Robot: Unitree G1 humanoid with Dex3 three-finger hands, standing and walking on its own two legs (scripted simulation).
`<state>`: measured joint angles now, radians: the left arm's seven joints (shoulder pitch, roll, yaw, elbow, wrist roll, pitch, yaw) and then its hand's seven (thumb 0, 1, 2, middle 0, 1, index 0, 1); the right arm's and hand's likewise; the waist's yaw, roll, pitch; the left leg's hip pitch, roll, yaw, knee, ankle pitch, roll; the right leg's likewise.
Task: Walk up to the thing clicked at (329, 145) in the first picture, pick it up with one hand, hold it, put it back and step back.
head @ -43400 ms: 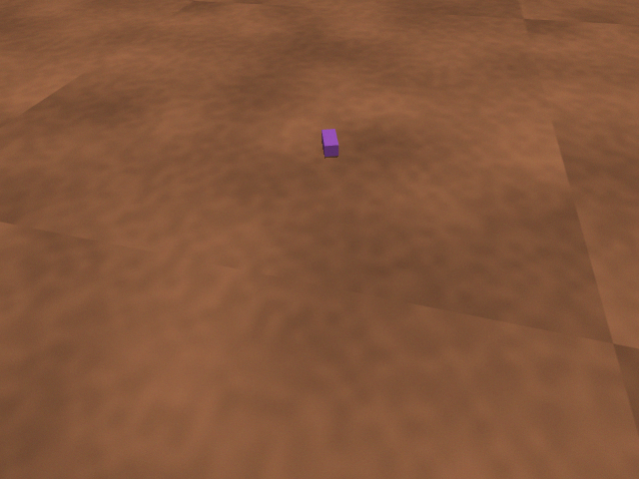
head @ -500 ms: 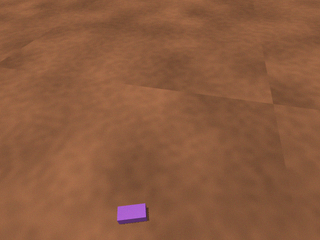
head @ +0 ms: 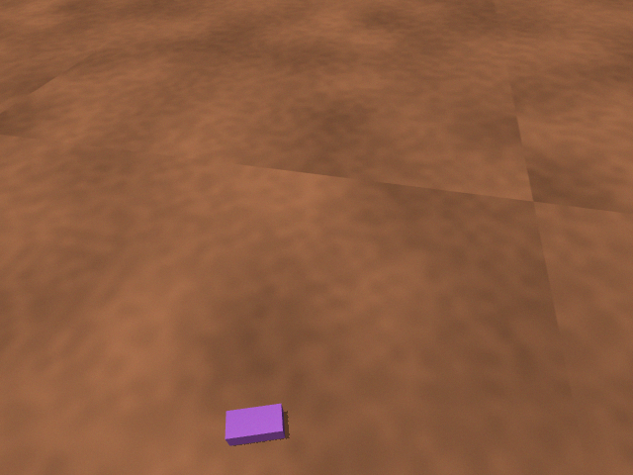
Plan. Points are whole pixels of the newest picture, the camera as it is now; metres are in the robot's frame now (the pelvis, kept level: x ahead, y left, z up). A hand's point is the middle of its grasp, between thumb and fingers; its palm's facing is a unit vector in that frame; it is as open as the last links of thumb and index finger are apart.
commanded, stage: stand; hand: left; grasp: from above
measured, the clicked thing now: (255, 424) +0.43 +0.23 -0.75
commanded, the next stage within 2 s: step back in 0.82 s
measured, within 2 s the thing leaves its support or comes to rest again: neither
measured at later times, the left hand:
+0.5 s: hand out of the picture +0.09 +0.24 -0.16, palm faces +0.00 -0.94 -0.34, open 7.3 cm
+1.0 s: hand out of the picture +0.08 +0.26 -0.16, palm faces -0.03 -0.92 -0.38, open 7.3 cm
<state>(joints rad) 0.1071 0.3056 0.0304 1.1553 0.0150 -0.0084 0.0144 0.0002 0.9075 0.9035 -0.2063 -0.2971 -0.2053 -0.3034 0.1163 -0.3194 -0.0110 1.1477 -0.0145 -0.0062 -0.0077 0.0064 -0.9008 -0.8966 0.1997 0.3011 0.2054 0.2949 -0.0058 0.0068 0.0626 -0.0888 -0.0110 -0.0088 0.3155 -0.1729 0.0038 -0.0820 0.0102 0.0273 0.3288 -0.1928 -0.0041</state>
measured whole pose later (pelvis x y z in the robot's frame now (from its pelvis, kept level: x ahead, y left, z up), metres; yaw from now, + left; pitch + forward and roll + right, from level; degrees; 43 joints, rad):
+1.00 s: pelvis -0.02 +0.00 -0.01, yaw -1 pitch -2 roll +0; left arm 0.09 0.37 0.05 1.00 0.01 0.01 0.01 0.00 0.91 0.90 -0.21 -0.30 -0.21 -0.30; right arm 0.07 -0.38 -0.03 1.04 0.00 0.04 0.00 0.01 -0.90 -0.90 0.20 0.30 0.21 0.29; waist 0.00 0.00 0.14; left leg -0.29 -0.02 -0.04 0.67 -0.35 0.01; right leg -0.22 0.03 0.04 0.47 -0.23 -0.03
